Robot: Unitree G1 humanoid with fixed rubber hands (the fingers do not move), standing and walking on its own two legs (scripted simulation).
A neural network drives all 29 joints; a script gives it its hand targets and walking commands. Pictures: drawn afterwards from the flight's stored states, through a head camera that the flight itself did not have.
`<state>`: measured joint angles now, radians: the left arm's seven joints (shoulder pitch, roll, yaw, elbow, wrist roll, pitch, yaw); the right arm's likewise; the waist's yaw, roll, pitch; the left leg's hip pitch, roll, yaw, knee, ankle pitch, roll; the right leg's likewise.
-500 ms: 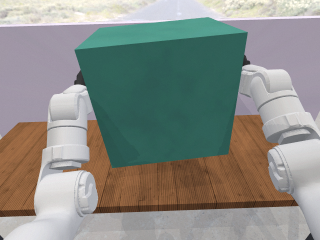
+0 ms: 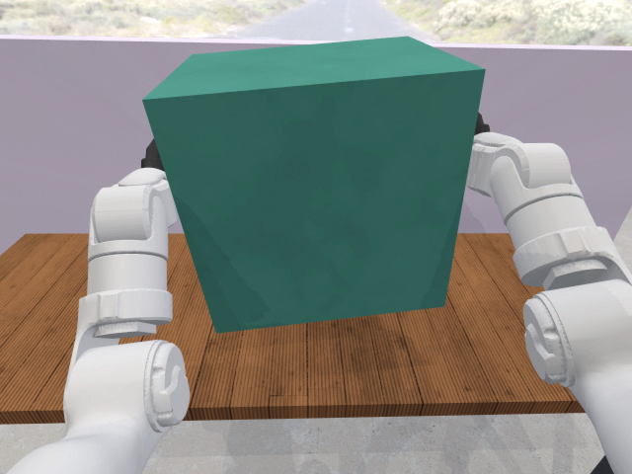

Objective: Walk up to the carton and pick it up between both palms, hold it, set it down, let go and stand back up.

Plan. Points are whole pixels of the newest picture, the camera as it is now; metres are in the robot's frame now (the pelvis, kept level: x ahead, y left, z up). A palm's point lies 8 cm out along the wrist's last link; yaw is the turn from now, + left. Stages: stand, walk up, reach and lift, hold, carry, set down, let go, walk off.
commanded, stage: hold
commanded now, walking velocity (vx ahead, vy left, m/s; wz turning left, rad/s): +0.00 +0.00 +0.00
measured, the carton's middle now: (316, 178) +0.39 +0.01 +0.28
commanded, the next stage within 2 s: none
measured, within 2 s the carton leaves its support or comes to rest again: neither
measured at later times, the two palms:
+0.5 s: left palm (167, 175) +0.37 +0.18 +0.29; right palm (484, 156) +0.36 -0.19 +0.32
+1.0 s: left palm (163, 187) +0.37 +0.19 +0.28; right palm (473, 160) +0.37 -0.18 +0.31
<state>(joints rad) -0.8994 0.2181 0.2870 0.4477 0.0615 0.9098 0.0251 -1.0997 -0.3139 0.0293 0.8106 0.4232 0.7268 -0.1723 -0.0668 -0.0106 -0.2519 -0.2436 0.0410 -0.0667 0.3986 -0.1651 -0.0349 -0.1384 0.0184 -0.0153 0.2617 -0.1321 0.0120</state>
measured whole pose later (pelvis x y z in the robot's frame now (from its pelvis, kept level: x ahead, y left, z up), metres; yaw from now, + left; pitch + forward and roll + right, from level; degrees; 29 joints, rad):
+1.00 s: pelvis +0.00 +0.00 +0.00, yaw +0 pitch +1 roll -2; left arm -0.89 0.21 0.29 0.45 0.06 0.90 0.03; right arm -1.08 -0.32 0.05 0.80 0.43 0.74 -0.17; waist -0.06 0.01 -0.26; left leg -0.24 0.04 -0.06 0.40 -0.17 -0.03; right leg -0.14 0.02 -0.01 0.26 -0.13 0.01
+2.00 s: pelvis +0.00 +0.00 +0.00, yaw +0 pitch +1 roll -2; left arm -0.93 0.22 0.30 0.49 0.05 0.89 0.03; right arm -1.11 -0.32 0.04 0.83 0.42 0.74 -0.17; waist -0.05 0.02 -0.27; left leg -0.26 0.04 -0.06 0.39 -0.16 -0.03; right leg -0.16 0.02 -0.01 0.27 -0.13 0.01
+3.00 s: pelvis +0.00 +0.00 +0.00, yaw +0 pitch +1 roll -2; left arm -0.92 0.21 0.30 0.49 0.06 0.89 0.02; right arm -1.11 -0.32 0.04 0.82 0.42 0.74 -0.17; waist -0.06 0.01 -0.25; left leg -0.25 0.04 -0.06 0.39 -0.16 -0.03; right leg -0.15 0.02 0.00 0.26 -0.13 0.01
